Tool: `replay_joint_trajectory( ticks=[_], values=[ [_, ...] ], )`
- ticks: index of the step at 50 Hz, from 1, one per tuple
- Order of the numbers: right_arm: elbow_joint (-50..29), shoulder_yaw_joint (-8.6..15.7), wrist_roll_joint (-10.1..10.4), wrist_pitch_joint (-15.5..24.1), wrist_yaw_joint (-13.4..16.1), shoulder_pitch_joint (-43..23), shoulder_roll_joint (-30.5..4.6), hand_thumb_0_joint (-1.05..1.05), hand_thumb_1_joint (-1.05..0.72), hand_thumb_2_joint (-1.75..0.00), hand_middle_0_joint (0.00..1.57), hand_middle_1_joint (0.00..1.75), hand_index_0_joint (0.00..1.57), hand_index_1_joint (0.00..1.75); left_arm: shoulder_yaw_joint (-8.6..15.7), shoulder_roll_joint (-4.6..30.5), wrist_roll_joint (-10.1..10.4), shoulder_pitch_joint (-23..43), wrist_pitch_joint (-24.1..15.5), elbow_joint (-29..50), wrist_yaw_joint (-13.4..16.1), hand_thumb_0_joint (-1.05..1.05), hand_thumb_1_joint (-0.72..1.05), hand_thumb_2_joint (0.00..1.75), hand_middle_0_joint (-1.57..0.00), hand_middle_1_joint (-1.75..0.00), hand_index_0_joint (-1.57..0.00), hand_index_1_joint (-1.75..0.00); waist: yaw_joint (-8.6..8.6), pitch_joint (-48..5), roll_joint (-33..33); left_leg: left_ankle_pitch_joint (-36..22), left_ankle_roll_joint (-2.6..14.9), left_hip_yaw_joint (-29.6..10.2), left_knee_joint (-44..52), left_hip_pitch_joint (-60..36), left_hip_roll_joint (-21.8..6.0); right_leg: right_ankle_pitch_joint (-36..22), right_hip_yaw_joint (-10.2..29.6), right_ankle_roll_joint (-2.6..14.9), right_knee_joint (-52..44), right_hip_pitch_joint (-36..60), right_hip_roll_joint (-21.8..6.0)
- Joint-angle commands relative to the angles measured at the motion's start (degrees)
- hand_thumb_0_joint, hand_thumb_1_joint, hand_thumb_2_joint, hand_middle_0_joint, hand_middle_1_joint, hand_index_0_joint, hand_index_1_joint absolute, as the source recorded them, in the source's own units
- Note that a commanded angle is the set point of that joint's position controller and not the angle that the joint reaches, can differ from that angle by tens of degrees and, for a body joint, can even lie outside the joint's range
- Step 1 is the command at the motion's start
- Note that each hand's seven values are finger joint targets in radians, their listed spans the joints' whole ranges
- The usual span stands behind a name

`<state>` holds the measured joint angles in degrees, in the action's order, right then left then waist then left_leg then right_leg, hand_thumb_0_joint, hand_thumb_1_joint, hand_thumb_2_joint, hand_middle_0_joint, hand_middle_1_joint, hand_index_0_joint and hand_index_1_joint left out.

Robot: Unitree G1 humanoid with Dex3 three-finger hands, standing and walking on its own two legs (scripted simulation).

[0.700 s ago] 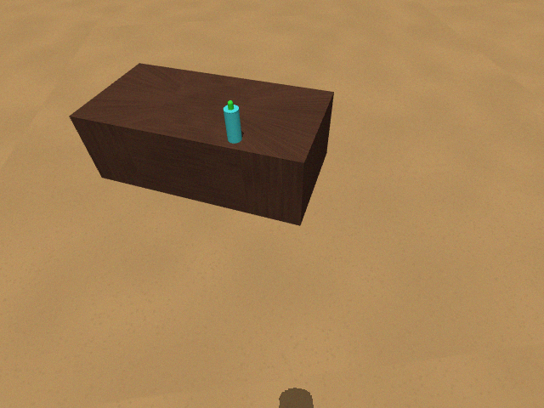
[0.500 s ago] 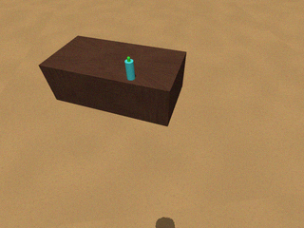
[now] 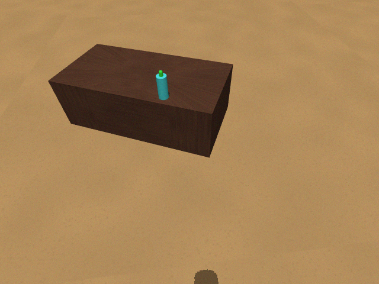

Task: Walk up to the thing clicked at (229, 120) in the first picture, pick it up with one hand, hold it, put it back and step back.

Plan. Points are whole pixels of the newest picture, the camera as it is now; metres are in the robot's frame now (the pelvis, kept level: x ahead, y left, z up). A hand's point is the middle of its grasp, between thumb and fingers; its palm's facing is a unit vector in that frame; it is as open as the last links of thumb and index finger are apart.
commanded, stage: stand
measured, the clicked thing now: (162, 84) +1.24 +0.17 -0.30
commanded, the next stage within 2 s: walk up in 0.42 s
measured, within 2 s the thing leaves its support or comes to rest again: neither
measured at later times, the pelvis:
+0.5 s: pelvis +0.01 +0.00 +0.00, yaw +2 degrees
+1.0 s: pelvis +0.15 +0.13 -0.02, yaw +8 degrees
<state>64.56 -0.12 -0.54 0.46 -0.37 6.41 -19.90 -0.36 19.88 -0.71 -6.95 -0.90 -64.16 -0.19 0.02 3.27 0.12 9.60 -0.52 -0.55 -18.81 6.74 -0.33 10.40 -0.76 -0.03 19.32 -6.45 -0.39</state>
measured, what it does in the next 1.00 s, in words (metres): walks ahead: left foot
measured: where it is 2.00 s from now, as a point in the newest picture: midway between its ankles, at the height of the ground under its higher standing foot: (148, 242)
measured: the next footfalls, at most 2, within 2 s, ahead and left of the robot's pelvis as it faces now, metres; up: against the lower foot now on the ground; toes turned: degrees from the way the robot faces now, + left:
left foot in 0.76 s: +0.20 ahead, +0.26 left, +0.00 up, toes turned +11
right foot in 1.18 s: +0.39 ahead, +0.04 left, +0.00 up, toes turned +4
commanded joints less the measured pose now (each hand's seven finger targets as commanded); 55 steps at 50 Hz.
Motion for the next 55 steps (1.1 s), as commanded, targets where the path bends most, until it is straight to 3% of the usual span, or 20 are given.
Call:
replay_joint_trajectory(
  ticks=[1, 20, 21, 22, 23, 24, 25, 28, 32, 35, 38, 39, 40, 41, 42, 45, 46, 48, 51, 55],
  values=[
    [-3.5, 2.2, 0.1, 1.5, 0.8, -2.3, -12.1, 0.00, -0.90, -0.90, 0.20, 0.30, 0.20, 0.30, 2.3, 12.4, 0.1, 2.5, -1.2, 3.4, 0.7, 0.00, 0.90, 0.90, -0.20, -0.30, -0.20, -0.30, -0.07, -5.1, 0.0, -5.8, 2.04, -5.3, 2.6, -1.0, -6.8, -5.7, 5.8, 1.49, -3.7, 0.7, -7.1],
    [-3.2, 1.8, 0.1, 1.4, 0.9, -1.9, -11.9, 0.00, -0.90, -0.90, 0.20, 0.30, 0.20, 0.30, 2.4, 12.3, 0.2, 2.3, -1.0, 3.0, 0.7, 0.00, 0.90, 0.90, -0.20, -0.30, -0.20, -0.30, -0.04, -3.9, -0.6, -6.0, 1.79, -5.3, 2.8, -0.7, -6.6, -6.1, 5.8, 1.42, -3.9, 0.3, -7.1],
    [-7.2, 5.6, -1.4, 0.8, -1.0, 0.5, -16.7, 0.00, -0.90, -0.90, 0.20, 0.30, 0.20, 0.30, 6.6, 18.7, -0.1, -4.0, -2.4, 4.8, 0.2, 0.00, 0.90, 0.90, -0.20, -0.30, -0.20, -0.30, -2.17, -8.0, 1.6, 17.9, 4.96, -5.0, -4.5, 6.4, -2.8, 17.3, 6.0, 4.12, -0.6, 8.6, -6.2],
    [-8.2, 5.7, -2.0, 0.3, -1.9, -1.7, -15.8, 0.00, -0.90, -0.90, 0.20, 0.30, 0.20, 0.30, 7.6, 20.7, -0.9, -8.7, -2.7, 3.3, 0.3, 0.00, 0.90, 0.90, -0.20, -0.30, -0.20, -0.30, -4.53, -4.4, -1.0, 25.5, 4.63, -3.3, -10.4, 18.7, -1.3, 29.7, 12.9, 7.03, -3.7, 11.5, -10.9],
    [-9.9, 5.7, -2.4, -0.3, -2.4, -3.6, -14.8, 0.00, -0.90, -0.90, 0.20, 0.30, 0.20, 0.30, 8.8, 22.5, -1.3, -9.2, -3.1, 3.4, 0.6, 0.00, 0.90, 0.90, -0.20, -0.30, -0.20, -0.30, -5.62, -0.3, -7.0, 20.6, 2.91, -0.4, -26.5, 27.0, 0.0, 36.0, 22.7, 10.70, -11.3, 10.9, -19.4],
    [-11.2, 5.9, -3.1, -0.6, -2.7, -4.1, -14.6, 0.00, -0.90, -0.90, 0.20, 0.30, 0.20, 0.30, 9.2, 23.0, -1.5, -7.6, -3.6, 5.4, 0.9, 0.00, 0.90, 0.90, -0.20, -0.30, -0.20, -0.30, -5.31, 1.8, -5.0, 17.9, 2.53, -4.1, -31.8, 31.1, -2.7, 37.5, 27.0, 13.31, -13.1, 7.2, -24.5],
    [-11.8, 6.2, -2.9, -0.5, -3.3, -3.0, -14.6, 0.00, -0.90, -0.90, 0.20, 0.30, 0.20, 0.30, 9.2, 21.9, -1.4, -5.5, -3.9, 7.3, 1.0, 0.00, 0.90, 0.90, -0.20, -0.30, -0.20, -0.30, -4.29, 3.4, -4.0, 15.9, 2.31, -5.5, -33.5, 32.2, -4.3, 34.3, 26.5, 14.54, -13.3, 5.7, -25.2],
    [-12.4, 7.5, -2.5, -0.4, -4.6, 0.6, -14.6, 0.00, -0.90, -0.90, 0.20, 0.30, 0.20, 0.30, 8.7, 19.7, -1.5, -2.4, -4.6, 9.4, 0.9, 0.00, 0.90, 0.90, -0.20, -0.30, -0.20, -0.30, -1.29, 2.8, -3.4, 12.3, 0.75, -6.8, -32.5, 30.4, -6.2, 21.8, 15.9, 12.27, -11.5, 6.4, -20.0],
    [-14.8, 7.9, -2.3, -0.2, -5.9, 0.0, -13.6, 0.00, -0.90, -0.90, 0.20, 0.30, 0.20, 0.30, 8.9, 20.7, -1.5, -2.3, -5.0, 12.0, 0.2, 0.00, 0.90, 0.90, -0.20, -0.30, -0.20, -0.30, -1.68, 4.0, -9.1, 9.9, -0.37, -3.2, -23.4, 22.1, -7.8, 13.6, 5.5, 11.37, -8.5, -0.6, -17.2],
    [-14.4, 8.8, -1.8, 0.2, -6.2, 3.6, -14.1, 0.00, -0.90, -0.90, 0.20, 0.30, 0.20, 0.30, 8.9, 21.1, -1.3, -1.2, -4.7, 13.2, -0.5, 0.00, 0.90, 0.90, -0.20, -0.30, -0.20, -0.30, 0.41, 2.6, -10.3, 3.7, 0.19, 1.7, -17.8, 11.6, -5.9, 11.5, 0.0, 8.93, -3.7, -6.7, -14.4],
    [-11.1, 10.3, -1.7, 0.7, -5.3, 13.3, -15.9, 0.00, -0.90, -0.90, 0.20, 0.30, 0.20, 0.30, 7.9, 18.8, -1.4, -3.2, -3.9, 13.5, -0.5, 0.00, 0.90, 0.90, -0.20, -0.30, -0.20, -0.30, 5.46, -2.6, -1.0, 2.8, 1.06, 6.9, -16.3, -5.4, -1.0, 5.9, -4.8, 7.01, 14.7, -15.3, -11.9],
    [-9.2, 11.5, -1.6, 0.9, -4.5, 20.9, -19.0, 0.00, -0.90, -0.90, 0.20, 0.30, 0.20, 0.30, 6.9, 15.8, -1.5, -5.4, -3.5, 13.5, -0.6, 0.00, 0.90, 0.90, -0.20, -0.30, -0.20, -0.30, 8.74, -6.0, 8.2, 10.7, 3.40, 2.9, -15.0, -13.7, -0.8, 5.0, -6.9, 5.49, 31.3, -20.6, -8.5],
    [-9.8, 12.4, -2.4, 1.3, -3.6, 25.1, -23.9, 0.00, -0.90, -0.90, 0.20, 0.30, 0.20, 0.30, 5.5, 10.4, -0.7, -8.3, -3.3, 14.3, -1.0, 0.00, 0.90, 0.90, -0.20, -0.30, -0.20, -0.30, 10.00, -4.7, 23.9, 28.5, 7.77, -20.3, -1.2, -14.1, -11.7, 23.9, -5.6, 3.17, 48.0, -31.7, 0.3],
    [-12.6, 12.3, -0.9, 1.7, -3.8, 20.1, -27.3, 0.00, -0.90, -0.90, 0.20, 0.30, 0.20, 0.30, 6.2, 14.9, 0.4, -5.2, -3.3, 15.6, -0.4, 0.00, 0.90, 0.90, -0.20, -0.30, -0.20, -0.30, 8.54, -4.6, 19.9, 36.2, 14.00, -42.9, 10.7, -7.9, -20.1, 25.5, 0.9, 3.85, 51.4, -32.3, 2.2],
    [-13.9, 12.3, 0.2, 1.5, -3.7, 16.1, -27.6, 0.00, -0.90, -0.90, 0.20, 0.30, 0.20, 0.30, 6.3, 18.6, 0.0, -4.2, -3.2, 15.4, 0.0, 0.00, 0.90, 0.90, -0.20, -0.30, -0.20, -0.30, 6.66, -2.2, 14.3, 38.7, 16.56, -45.4, 11.4, -3.9, -23.2, 23.1, 4.7, 3.93, 52.8, -31.9, -1.5],
    [-17.1, 9.2, -0.2, 2.5, -2.3, 9.2, -19.4, 0.00, -0.90, -0.90, 0.20, 0.30, 0.20, 0.30, 6.2, 18.2, 1.4, -10.3, -3.4, 12.2, -0.5, 0.00, 0.90, 0.90, -0.20, -0.30, -0.20, -0.30, 0.76, -0.3, 7.0, 14.3, 12.72, -19.8, 2.3, -0.1, -15.0, 11.9, 5.1, 3.83, 46.3, -28.5, -6.6],
    [-16.8, 8.8, 0.2, 2.9, -2.3, 10.2, -18.6, 0.00, -0.90, -0.90, 0.20, 0.30, 0.20, 0.30, 6.2, 17.6, 1.6, -11.6, -3.2, 11.4, -0.8, 0.00, 0.90, 0.90, -0.20, -0.30, -0.20, -0.30, 0.08, -0.3, 7.7, 9.0, 11.67, -15.8, 2.5, 2.6, -13.4, 10.0, 4.1, 3.30, 43.0, -25.0, -6.9],
    [-17.6, 8.6, 0.0, 3.4, -2.3, 11.0, -18.1, 0.00, -0.90, -0.90, 0.20, 0.30, 0.20, 0.30, 6.4, 16.4, 1.1, -11.0, -2.7, 11.9, -1.4, 0.00, 0.90, 0.90, -0.20, -0.30, -0.20, -0.30, 0.24, 0.3, 7.7, 5.4, 11.62, -12.6, 4.2, 6.0, -12.0, 8.3, 1.6, 1.69, 38.1, -20.8, -5.8],
    [-19.1, 8.7, -0.3, 3.7, -2.3, 11.7, -18.9, 0.00, -0.90, -0.90, 0.20, 0.30, 0.20, 0.30, 6.3, 15.5, 0.4, -7.7, -3.2, 15.0, -2.0, 0.00, 0.90, 0.90, -0.20, -0.30, -0.20, -0.30, 1.13, 2.5, 8.9, 3.7, 15.32, -11.4, 3.9, 5.0, -14.4, 8.0, 0.4, 0.77, 27.9, -22.3, -6.8],
    [-21.4, 8.1, -0.2, 3.7, -2.8, 10.7, -18.0, 0.00, -0.90, -0.90, 0.20, 0.30, 0.20, 0.30, 7.3, 14.9, 0.0, -6.8, -4.1, 16.2, -2.3, 0.00, 0.90, 0.90, -0.20, -0.30, -0.20, -0.30, 0.61, 2.2, 7.4, 3.5, 13.64, -7.8, 0.7, 11.6, -12.8, 1.8, -2.1, 1.44, 19.0, -11.7, -3.7]
  ],
)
